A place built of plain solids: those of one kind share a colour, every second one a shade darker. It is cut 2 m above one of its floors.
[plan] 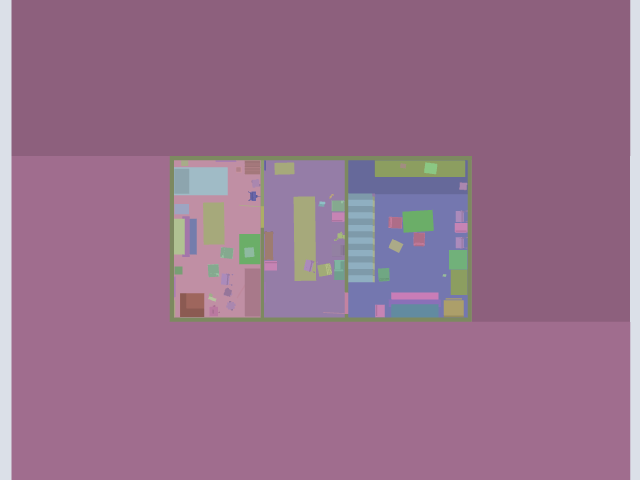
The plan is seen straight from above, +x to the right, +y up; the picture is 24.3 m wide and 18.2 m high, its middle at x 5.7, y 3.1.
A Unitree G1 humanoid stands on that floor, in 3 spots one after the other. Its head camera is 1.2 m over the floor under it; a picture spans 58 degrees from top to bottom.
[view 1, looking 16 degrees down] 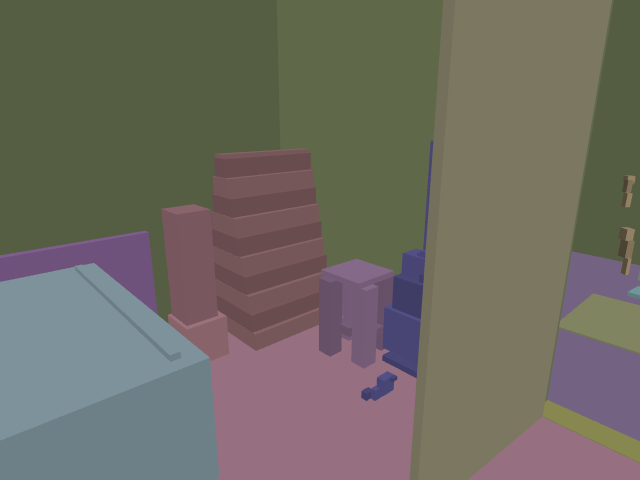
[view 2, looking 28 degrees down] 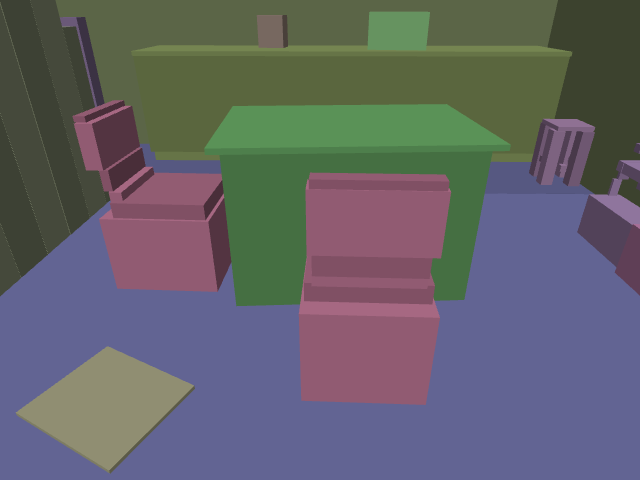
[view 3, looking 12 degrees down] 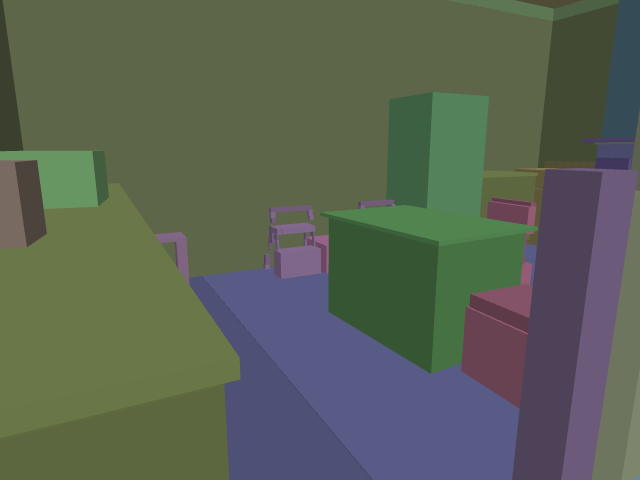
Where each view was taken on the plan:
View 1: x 1.73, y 3.83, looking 48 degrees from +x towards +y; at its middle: drying_rack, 2.60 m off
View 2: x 9.32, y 1.82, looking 91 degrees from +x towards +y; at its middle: chair_kitchen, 1.18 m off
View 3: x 7.24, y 5.64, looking -27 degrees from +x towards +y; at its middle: recycling_crate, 4.42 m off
